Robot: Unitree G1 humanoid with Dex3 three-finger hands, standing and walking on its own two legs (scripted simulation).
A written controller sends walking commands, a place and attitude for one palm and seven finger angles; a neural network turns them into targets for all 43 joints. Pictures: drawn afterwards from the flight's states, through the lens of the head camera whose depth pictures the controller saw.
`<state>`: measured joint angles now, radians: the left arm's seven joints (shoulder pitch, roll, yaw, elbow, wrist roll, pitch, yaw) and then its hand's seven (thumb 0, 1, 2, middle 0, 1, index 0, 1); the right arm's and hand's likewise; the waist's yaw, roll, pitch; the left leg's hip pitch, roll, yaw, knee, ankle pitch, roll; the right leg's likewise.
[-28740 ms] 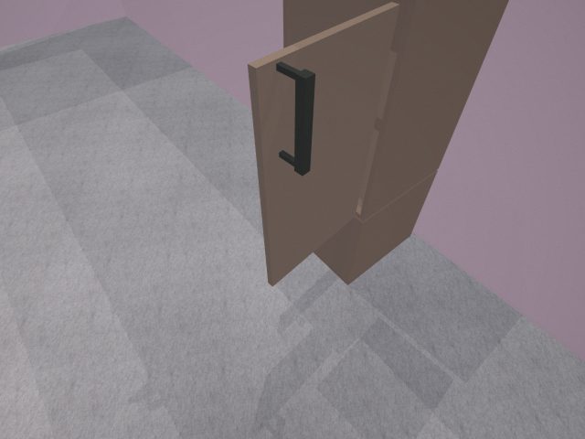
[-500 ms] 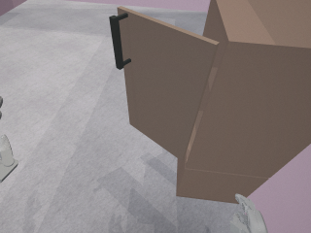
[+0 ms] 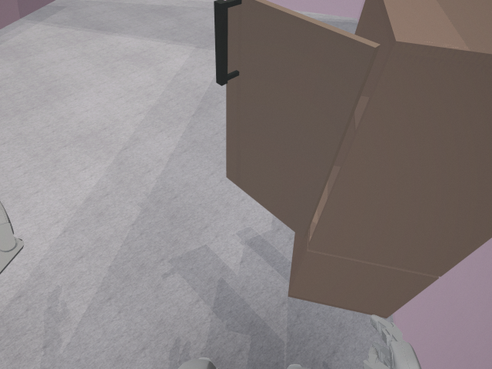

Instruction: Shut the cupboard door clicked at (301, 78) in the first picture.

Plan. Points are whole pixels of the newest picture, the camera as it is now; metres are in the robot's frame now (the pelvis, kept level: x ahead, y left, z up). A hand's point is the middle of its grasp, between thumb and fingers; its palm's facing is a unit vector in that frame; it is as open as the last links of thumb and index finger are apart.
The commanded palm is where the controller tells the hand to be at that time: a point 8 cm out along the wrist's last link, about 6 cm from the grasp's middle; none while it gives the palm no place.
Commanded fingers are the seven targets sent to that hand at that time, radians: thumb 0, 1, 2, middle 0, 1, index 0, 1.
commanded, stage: step back with the hand held close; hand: left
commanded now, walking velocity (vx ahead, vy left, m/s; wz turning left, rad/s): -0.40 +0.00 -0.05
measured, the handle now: (228, 43) +0.73 +0.10 +0.18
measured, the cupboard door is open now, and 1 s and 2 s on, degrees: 57 57 57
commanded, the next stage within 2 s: stop stepping back and stand still in 0.58 s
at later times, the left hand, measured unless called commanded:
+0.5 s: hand out of the picture +0.15 +0.27 +0.19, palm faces +0.35 -0.81 -0.47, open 7.4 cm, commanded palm +0.08 +0.32 +0.20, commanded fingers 0.00 0.90 0.90 -0.20 -0.30 -0.20 -0.30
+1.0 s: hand out of the picture +0.08 +0.30 +0.19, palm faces +0.32 -0.88 -0.35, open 7.4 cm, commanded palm +0.01 +0.33 +0.20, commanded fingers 0.00 0.90 0.90 -0.20 -0.30 -0.20 -0.30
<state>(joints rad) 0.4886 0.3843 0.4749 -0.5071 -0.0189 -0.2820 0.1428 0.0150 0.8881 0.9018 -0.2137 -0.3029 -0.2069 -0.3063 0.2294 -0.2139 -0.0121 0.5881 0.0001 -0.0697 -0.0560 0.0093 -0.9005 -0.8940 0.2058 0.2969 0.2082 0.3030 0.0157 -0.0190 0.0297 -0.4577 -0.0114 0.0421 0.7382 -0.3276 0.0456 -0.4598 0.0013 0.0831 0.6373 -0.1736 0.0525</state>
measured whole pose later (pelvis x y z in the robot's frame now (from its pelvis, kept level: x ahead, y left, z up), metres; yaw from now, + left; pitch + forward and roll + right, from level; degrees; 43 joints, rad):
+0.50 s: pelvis -0.06 +0.02 +0.01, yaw -1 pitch +0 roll -4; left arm 0.53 0.47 0.46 -0.56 -0.03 -0.32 0.11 0.01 0.88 0.90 -0.22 -0.30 -0.21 -0.31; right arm 0.16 -0.18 -0.02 0.58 0.00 -0.07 -0.07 0.01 -0.90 -0.89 0.21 0.30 0.21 0.30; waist -0.03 -0.01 0.02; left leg -0.50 0.04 0.04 0.57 -0.07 0.07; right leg -0.35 0.08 0.12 0.62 -0.28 0.04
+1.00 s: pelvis -0.17 +0.05 +0.02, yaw -7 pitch -2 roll -4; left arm 0.49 0.45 0.45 -0.47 -0.07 -0.16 0.14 0.02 0.89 0.90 -0.21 -0.30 -0.21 -0.31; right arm 0.27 -0.16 0.03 0.64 0.00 -0.10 -0.08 0.01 -0.90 -0.89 0.20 0.30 0.21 0.30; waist -0.07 -0.04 -0.06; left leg -0.42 0.00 0.01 0.47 -0.10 0.03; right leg -0.16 0.07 0.01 0.59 -0.50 -0.01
